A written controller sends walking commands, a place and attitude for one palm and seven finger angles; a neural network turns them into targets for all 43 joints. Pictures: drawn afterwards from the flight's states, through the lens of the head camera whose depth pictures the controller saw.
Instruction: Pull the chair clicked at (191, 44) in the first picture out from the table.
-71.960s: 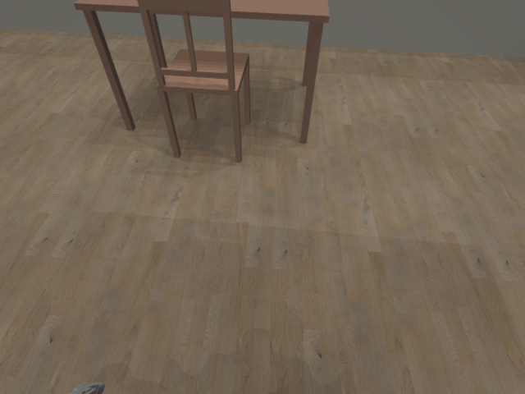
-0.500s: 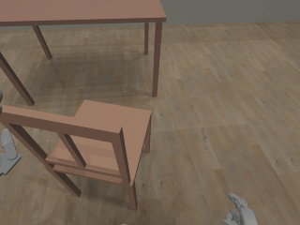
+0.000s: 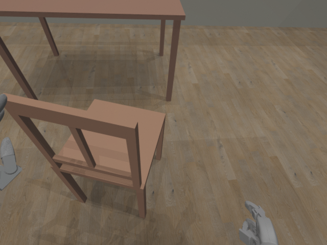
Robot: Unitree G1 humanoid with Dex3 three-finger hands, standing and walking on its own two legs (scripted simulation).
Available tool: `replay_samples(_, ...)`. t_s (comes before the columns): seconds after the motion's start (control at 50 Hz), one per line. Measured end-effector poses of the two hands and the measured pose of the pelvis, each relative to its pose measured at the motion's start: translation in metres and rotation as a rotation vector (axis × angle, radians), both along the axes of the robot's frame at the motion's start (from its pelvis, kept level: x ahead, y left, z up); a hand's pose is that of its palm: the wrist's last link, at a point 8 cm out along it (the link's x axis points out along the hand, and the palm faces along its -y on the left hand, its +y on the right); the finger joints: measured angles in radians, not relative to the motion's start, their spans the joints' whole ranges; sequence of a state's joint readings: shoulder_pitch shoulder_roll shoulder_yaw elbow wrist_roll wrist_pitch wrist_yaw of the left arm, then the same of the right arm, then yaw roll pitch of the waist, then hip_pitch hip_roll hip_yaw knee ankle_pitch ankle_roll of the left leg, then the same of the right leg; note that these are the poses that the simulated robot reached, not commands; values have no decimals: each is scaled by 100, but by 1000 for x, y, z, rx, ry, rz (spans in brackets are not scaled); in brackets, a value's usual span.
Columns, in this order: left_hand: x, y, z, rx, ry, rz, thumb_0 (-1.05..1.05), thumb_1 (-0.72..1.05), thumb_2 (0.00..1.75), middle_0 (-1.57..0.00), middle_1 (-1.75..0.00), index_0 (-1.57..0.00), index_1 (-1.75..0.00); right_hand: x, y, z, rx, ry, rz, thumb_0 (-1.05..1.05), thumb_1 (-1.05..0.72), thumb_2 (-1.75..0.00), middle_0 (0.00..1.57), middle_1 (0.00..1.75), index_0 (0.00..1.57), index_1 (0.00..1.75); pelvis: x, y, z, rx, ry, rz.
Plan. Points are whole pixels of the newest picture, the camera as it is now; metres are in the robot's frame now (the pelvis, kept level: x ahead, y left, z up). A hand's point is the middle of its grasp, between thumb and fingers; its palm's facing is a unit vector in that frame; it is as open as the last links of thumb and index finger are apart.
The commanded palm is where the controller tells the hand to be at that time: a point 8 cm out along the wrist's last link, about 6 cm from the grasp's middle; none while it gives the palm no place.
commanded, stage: step back with the hand held close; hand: left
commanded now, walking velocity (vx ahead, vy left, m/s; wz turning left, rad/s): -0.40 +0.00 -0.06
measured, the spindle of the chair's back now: (84, 147) +0.41 +0.27 -0.09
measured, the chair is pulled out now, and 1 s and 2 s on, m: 0.67 0.67 0.67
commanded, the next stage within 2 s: stop stepping back and stand still in 0.12 s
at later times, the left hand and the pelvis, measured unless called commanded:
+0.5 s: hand out of the picture +0.07 +0.21 +0.17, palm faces +0.38 -0.77 -0.52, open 7.4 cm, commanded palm +0.02 +0.24 +0.18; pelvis -0.13 -0.05 +0.02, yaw -3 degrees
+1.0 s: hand out of the picture +0.05 +0.22 +0.17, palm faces +0.47 -0.79 -0.39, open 7.4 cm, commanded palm none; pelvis -0.16 -0.04 +0.00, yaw -1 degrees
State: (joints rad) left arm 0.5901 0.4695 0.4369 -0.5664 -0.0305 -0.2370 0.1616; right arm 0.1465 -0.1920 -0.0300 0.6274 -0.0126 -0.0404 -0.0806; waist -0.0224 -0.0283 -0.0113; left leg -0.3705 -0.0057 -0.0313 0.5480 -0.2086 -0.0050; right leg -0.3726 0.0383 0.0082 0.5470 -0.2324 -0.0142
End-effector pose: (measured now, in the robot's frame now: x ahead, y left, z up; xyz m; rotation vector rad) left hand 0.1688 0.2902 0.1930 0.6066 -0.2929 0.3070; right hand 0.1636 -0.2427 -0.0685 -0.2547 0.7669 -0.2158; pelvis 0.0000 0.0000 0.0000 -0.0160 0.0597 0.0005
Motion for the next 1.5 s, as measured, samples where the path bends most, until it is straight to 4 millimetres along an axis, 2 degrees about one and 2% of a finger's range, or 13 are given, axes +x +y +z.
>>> replay_samples(0.1, -22, 9, -2, -31, 26, 41, 1, 88, 90, -21, -31, -22, -30, -20, 6, 8, 10, -35, 31, 1, -91, -90, 20, 30, 20, 30, -25, -2, 5, 2, -10, -33)
replay_samples(0.24, -58, -31, 2, -77, -2, -25, 1, 89, 90, -21, -31, -21, -30, -69, 1, 2, 63, -57, 63, 1, -91, -90, 20, 30, 20, 30, -70, -20, 4, -10, -13, -71)
replay_samples(0.36, -101, -58, 4, -7, 57, -35, 1, 88, 90, -21, -31, -22, -30, -129, -29, -14, 115, -12, 9, 1, -91, -90, 20, 30, 20, 30, -112, -44, 2, -8, -35, -68)
replay_samples(0.56, -146, -47, -1, -68, 63, 111, 1, 88, 90, -21, -31, -22, -30, -219, -84, -13, 16, 97, -92, 1, -91, -90, 20, 30, 20, 30, -139, -49, 15, 67, -51, -30)
replay_samples(0.66, -163, -45, 1, -60, 4, 65, 1, 88, 90, -21, -31, -22, -30, -223, -84, -8, -26, 60, -90, 2, -91, -90, 20, 30, 20, 30, -157, -40, 7, 34, -62, -4)
replay_samples(0.84, -185, -33, 4, -25, -26, 134, 1, 88, 90, -21, -31, -22, -30, -197, -37, -15, 90, -51, -4, 1, -91, -90, 20, 30, 20, 30, -165, -44, -1, 12, -88, -9)
replay_samples(1.02, -164, -37, -11, -132, -19, 112, 1, 88, 90, -21, -31, -21, -30, -181, -17, -13, 97, -16, 56, 1, -91, -90, 20, 30, 20, 30, -156, -39, 2, 13, -88, -19)
replay_samples(1.06, -148, -34, -34, -124, 89, 92, 1, 89, 90, -20, -31, -21, -30, -178, -19, -19, 109, 1, 74, 1, -91, -90, 20, 30, 20, 30, -154, -36, 0, 14, -64, -9)
replay_samples(1.14, -132, -38, -157, -312, 592, 134, 0, 90, 90, -20, -30, -20, -30, -185, -23, -43, 122, 126, 66, 1, -91, -90, 20, 30, 20, 30, -152, -27, -2, 21, -43, -4)
replay_samples(1.2, -159, -64, -249, -445, 980, 146, 0, 90, 90, -19, -30, -20, -30, -204, -22, -50, 120, 213, 33, 1, -91, -90, 20, 30, 20, 30, -152, -24, -3, 31, -55, -5)
replay_samples(1.26, -209, -99, -308, -555, 1283, 134, 1, 91, 90, -19, -30, -20, -30, -234, -20, -50, 103, 311, -8, 1, -91, -90, 20, 30, 20, 30, -151, -22, 0, 30, -72, -12)
replay_samples(1.3, -236, -110, -326, -654, 1361, 178, -1, 94, 90, -20, -30, -21, -30, -256, -19, -49, 88, 390, -26, 1, -91, -90, 20, 30, 20, 30, -150, -22, 2, 22, -77, -7)
replay_samples(1.5, -297, -71, -327, -608, 1510, 331, -4, 96, 90, -20, -30, -21, -30, -340, 5, -60, 137, 648, -95, 1, -91, -90, 20, 30, 20, 30, -151, -17, 9, 5, -96, -4)
